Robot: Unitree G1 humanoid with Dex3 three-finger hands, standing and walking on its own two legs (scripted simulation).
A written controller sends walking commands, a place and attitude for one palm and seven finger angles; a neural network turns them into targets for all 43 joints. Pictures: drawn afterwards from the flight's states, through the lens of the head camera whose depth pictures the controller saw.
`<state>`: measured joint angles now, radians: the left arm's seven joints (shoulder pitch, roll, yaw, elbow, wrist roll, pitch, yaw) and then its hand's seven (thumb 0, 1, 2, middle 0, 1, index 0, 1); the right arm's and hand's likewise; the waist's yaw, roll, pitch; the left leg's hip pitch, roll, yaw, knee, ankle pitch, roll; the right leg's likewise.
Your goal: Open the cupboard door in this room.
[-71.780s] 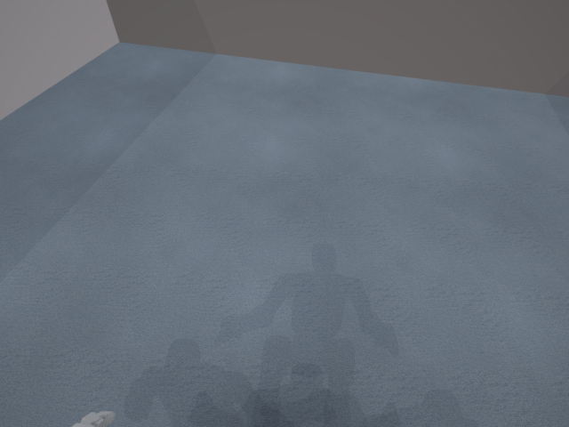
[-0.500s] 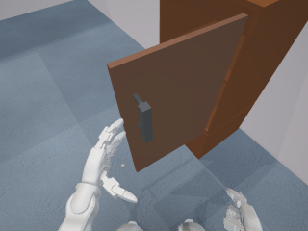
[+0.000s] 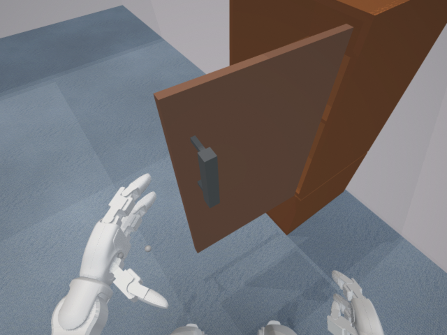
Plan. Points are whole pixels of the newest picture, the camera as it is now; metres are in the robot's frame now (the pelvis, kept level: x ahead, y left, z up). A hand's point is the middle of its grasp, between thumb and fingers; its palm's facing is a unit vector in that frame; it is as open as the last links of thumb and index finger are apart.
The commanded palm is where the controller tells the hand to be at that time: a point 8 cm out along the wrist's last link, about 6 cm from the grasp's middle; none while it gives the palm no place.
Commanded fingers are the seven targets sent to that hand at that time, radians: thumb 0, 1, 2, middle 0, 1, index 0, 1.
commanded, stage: draw the hand back to the body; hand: left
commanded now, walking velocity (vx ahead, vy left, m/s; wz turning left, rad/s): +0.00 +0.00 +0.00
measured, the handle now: (204, 172) +0.40 +0.06 +0.06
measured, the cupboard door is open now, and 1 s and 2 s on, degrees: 86 86 86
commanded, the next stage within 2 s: step back with the hand held close in 1.42 s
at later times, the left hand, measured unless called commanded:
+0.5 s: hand (77, 243) +0.22 +0.20 +0.14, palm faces +0.14 -0.95 -0.27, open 15.3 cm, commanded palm +0.19 +0.26 +0.16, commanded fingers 0.00 -0.01 0.51 -0.17 -0.30 -0.17 -0.30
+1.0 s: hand out of the picture +0.22 +0.28 +0.21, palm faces +0.41 -0.82 -0.41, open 9.5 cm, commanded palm +0.18 +0.32 +0.23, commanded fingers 0.00 0.87 0.88 -0.20 -0.30 -0.20 -0.30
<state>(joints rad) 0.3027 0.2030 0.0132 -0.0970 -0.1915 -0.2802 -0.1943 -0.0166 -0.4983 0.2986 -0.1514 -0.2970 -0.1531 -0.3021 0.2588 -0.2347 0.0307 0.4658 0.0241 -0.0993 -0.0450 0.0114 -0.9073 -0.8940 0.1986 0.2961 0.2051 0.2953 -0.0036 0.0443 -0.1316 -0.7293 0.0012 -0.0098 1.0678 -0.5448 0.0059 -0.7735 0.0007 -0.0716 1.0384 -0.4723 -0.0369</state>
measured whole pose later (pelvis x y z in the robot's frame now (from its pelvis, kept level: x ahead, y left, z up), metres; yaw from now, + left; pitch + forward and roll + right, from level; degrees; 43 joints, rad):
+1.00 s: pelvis +0.03 +0.02 +0.07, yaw -1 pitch -3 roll -1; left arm 0.47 0.34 0.30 -0.37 -0.04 -0.07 0.12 0.00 0.53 0.74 -0.20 -0.30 -0.20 -0.30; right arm 0.21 -0.23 0.05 0.62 0.00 -0.13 -0.08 0.01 -0.91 -0.89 0.20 0.30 0.21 0.30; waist 0.06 0.06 0.00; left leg -0.09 -0.01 0.02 0.46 -0.32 0.03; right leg -0.13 0.00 -0.03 0.43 -0.24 0.00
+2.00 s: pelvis -0.02 +0.03 +0.07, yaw -3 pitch +0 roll -1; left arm 0.56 0.44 0.41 -0.47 -0.03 -0.16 0.13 0.01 0.89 0.90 -0.21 -0.30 -0.22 -0.30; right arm 0.17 -0.24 -0.01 0.57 0.01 -0.03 -0.10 0.01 -0.91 -0.89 0.20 0.30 0.20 0.30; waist 0.01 0.01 0.03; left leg -0.24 -0.01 0.05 0.48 -0.24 0.04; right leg -0.28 0.00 0.00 0.43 -0.14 0.01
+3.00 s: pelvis -0.16 +0.00 +0.07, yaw -5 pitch +6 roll -2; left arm 0.52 0.48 0.46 -0.57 -0.04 -0.24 0.11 0.01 0.88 0.90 -0.21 -0.30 -0.22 -0.30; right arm 0.13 -0.17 0.03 0.63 0.01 -0.10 -0.08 0.01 -0.90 -0.89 0.20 0.30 0.21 0.30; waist -0.02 -0.06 -0.01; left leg -0.38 0.03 0.08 0.47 -0.19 0.04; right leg -0.23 0.10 0.01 0.61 -0.27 0.02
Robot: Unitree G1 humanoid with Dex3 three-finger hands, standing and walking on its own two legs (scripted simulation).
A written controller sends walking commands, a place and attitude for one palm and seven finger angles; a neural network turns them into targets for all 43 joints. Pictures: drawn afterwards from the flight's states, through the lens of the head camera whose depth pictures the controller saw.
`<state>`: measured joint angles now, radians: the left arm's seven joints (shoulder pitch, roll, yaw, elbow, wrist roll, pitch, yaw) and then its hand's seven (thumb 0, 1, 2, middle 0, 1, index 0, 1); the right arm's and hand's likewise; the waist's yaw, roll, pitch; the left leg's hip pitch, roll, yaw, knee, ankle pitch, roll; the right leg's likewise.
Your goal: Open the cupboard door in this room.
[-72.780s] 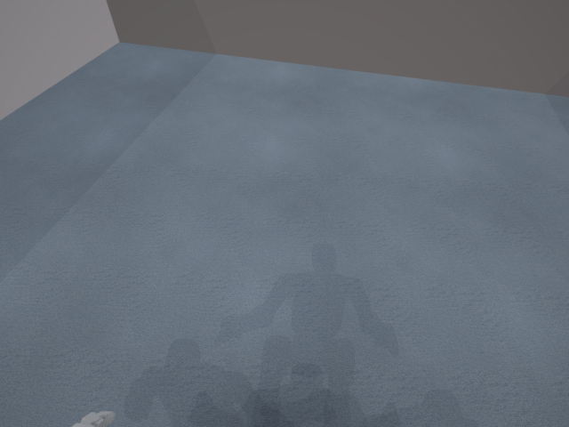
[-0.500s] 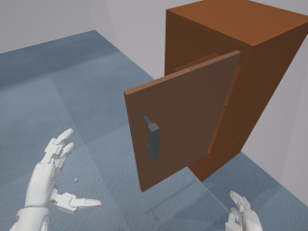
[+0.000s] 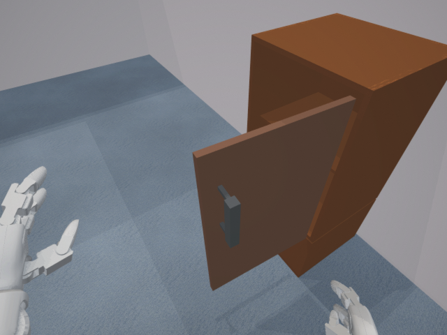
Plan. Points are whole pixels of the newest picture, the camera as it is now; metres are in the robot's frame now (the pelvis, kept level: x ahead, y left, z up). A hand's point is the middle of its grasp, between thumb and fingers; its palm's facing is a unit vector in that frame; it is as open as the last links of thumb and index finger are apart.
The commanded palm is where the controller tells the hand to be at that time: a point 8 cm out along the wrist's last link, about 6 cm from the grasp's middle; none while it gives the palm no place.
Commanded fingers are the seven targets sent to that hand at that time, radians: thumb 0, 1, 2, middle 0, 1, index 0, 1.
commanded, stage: draw the hand back to the body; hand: left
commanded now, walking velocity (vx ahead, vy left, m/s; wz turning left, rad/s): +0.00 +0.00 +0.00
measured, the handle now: (227, 216) +0.37 +0.04 -0.01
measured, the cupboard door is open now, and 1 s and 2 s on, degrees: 86 86 86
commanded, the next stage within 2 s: step back with the hand held close in 0.42 s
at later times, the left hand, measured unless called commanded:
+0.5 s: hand (61, 246) +0.18 +0.25 +0.15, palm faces +0.45 -0.79 -0.41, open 7.4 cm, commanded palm +0.13 +0.28 +0.16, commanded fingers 0.00 0.90 0.90 -0.20 -0.30 -0.20 -0.30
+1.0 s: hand (37, 264) +0.15 +0.26 +0.15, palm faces +0.36 -0.77 -0.52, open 7.4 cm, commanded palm +0.10 +0.30 +0.18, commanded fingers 0.00 0.90 0.90 -0.20 -0.30 -0.20 -0.30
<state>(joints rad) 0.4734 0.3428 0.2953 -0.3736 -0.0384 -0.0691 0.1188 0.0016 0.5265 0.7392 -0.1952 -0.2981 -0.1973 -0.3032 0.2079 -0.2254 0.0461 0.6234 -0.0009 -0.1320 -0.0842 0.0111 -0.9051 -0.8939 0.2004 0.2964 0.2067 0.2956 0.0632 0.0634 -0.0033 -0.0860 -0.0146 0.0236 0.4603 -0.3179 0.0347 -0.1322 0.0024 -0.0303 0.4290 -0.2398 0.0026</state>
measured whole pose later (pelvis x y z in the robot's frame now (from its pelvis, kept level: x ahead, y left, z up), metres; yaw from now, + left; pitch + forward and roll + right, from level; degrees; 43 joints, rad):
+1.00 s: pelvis -0.05 +0.00 +0.00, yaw -2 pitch +0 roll -1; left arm 0.56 0.44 0.41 -0.47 -0.03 -0.16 0.13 0.01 0.89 0.90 -0.21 -0.30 -0.22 -0.30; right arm 0.17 -0.24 -0.01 0.57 0.01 -0.03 -0.10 0.01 -0.91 -0.89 0.20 0.30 0.20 0.30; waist 0.01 0.01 0.03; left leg -0.24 -0.01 0.05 0.48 -0.24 0.04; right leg -0.28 0.00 0.00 0.43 -0.14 0.01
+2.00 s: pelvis -0.19 -0.03 +0.00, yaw -4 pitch +6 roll -2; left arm 0.52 0.48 0.46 -0.57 -0.04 -0.24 0.11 0.01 0.88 0.90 -0.21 -0.30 -0.22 -0.30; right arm 0.13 -0.17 0.03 0.63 0.01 -0.10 -0.08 0.01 -0.90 -0.89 0.20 0.30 0.21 0.30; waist -0.02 -0.06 -0.01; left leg -0.38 0.03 0.08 0.47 -0.19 0.04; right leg -0.23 0.10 0.01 0.61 -0.27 0.02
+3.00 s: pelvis -0.35 -0.08 -0.01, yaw +0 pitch -1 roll +0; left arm 0.48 0.37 0.40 -0.40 0.00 -0.22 0.16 0.01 0.89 0.90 -0.21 -0.30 -0.21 -0.30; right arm 0.25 -0.21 0.01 0.69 0.00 -0.11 -0.06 0.01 -0.91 -0.89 0.20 0.30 0.21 0.30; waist 0.00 0.00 -0.02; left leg -0.33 0.02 0.05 0.84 -0.44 0.02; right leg -0.30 0.00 -0.06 0.57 -0.25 -0.04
